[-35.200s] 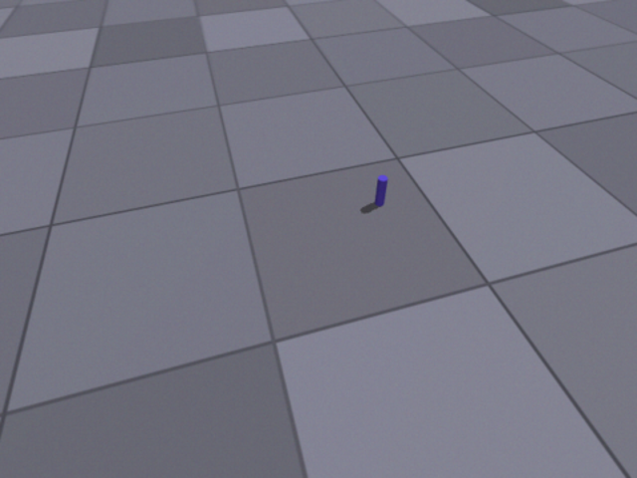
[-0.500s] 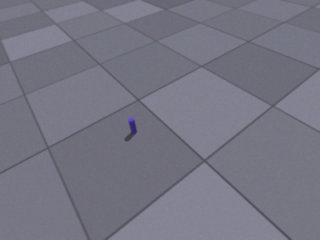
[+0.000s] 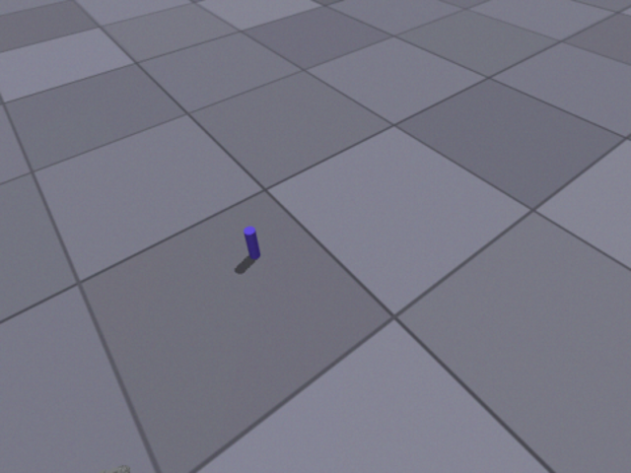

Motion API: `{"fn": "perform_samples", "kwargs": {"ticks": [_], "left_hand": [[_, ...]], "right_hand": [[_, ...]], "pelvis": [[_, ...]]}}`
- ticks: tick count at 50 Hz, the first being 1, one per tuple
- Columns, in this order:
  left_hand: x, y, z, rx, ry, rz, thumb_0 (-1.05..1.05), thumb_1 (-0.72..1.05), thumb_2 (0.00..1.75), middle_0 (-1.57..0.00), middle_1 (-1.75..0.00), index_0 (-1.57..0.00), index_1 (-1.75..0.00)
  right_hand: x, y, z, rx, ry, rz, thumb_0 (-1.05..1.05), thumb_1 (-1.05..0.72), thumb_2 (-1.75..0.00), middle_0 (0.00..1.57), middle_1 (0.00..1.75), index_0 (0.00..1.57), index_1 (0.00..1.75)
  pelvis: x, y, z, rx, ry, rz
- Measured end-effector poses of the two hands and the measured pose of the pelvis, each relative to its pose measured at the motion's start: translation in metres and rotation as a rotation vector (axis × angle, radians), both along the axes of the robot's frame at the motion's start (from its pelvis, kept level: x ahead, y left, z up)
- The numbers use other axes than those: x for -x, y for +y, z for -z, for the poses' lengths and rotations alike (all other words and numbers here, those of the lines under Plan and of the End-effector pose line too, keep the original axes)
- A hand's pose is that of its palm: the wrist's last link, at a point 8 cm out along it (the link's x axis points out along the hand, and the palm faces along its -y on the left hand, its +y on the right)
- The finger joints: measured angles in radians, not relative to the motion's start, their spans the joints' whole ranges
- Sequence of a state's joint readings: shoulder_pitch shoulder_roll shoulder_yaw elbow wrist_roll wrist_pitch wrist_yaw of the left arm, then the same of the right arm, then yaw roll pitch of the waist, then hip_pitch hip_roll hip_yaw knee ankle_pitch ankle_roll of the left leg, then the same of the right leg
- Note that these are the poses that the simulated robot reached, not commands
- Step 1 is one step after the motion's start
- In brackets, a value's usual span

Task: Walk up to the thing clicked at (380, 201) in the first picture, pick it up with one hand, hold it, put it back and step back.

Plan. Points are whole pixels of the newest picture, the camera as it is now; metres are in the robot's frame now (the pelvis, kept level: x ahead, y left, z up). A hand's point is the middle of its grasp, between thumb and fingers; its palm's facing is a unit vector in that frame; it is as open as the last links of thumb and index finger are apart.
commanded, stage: step back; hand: left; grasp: from the side
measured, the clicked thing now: (252, 243) +1.04 +0.27 -0.68
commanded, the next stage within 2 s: stand in 0.28 s
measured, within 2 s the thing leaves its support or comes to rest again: neither
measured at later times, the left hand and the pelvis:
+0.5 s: hand out of the picture +0.10 +0.26 -0.14, palm faces +0.01 -0.94 -0.33, open 7.4 cm; pelvis +0.02 +0.01 +0.02, yaw +1 degrees
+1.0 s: hand out of the picture +0.08 +0.24 -0.13, palm faces -0.01 -0.94 -0.35, open 7.4 cm; pelvis +0.01 -0.01 +0.02, yaw +1 degrees
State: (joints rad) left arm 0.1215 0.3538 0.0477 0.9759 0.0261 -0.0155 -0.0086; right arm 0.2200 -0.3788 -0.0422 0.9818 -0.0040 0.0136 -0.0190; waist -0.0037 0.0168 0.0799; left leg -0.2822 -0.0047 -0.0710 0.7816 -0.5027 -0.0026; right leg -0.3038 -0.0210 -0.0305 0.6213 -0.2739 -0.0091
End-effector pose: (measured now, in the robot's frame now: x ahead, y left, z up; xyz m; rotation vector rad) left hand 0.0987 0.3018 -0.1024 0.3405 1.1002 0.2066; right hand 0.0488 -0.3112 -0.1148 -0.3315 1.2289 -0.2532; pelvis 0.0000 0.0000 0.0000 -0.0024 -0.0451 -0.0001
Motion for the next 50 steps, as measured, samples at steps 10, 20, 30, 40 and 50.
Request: {"fn": "perform_samples", "kwargs": {"ticks": [10, 20, 30, 40, 50], "left_hand": [[-0.012, 0.005, 0.004, 0.036, 0.005, -0.05, 0.0, 0.9, 0.9, -0.2, -0.3, -0.2, -0.3], [-0.003, 0.006, 0.002, 0.042, 0.071, -0.059, 0.0, 0.91, 0.9, -0.2, -0.3, -0.2, -0.3], [0.009, -0.004, -0.005, 0.041, 0.092, -0.052, 0.0, 0.91, 0.9, -0.2, -0.3, -0.2, -0.3], [0.023, -0.01, -0.008, 0.027, 0.124, -0.049, 0.0, 0.91, 0.9, -0.2, -0.3, -0.2, -0.3], [0.027, -0.014, -0.009, 0.015, 0.148, -0.048, 0.0, 0.91, 0.9, -0.2, -0.3, -0.2, -0.3]], "right_hand": [[-0.036, 0.024, -0.001, -0.025, -0.004, -0.068, 0.01, -0.91, -0.9, 0.2, 0.3, 0.2, 0.3], [-0.067, 0.03, -0.015, -0.037, -0.05, -0.084, 0.01, -0.9, -0.9, 0.2, 0.3, 0.2, 0.3], [-0.078, 0.025, -0.021, -0.053, -0.083, -0.083, 0.01, -0.91, -0.9, 0.2, 0.3, 0.2, 0.3], [-0.05, 0.013, -0.015, -0.062, -0.017, -0.059, 0.01, -0.91, -0.9, 0.2, 0.3, 0.2, 0.3], [-0.023, 0.005, -0.009, -0.068, 0.059, -0.03, 0.01, -0.91, -0.9, 0.2, 0.3, 0.2, 0.3]], "pelvis": [[-0.013, 0.008, -0.003, -0.01, 0.017, -0.017], [-0.02, 0.007, -0.014, 0.001, 0.008, -0.016], [-0.017, 0.001, -0.021, -0.003, -0.006, -0.017], [-0.012, -0.007, -0.023, -0.004, 0.003, -0.013], [-0.013, -0.013, -0.023, -0.004, 0.011, -0.013]]}}
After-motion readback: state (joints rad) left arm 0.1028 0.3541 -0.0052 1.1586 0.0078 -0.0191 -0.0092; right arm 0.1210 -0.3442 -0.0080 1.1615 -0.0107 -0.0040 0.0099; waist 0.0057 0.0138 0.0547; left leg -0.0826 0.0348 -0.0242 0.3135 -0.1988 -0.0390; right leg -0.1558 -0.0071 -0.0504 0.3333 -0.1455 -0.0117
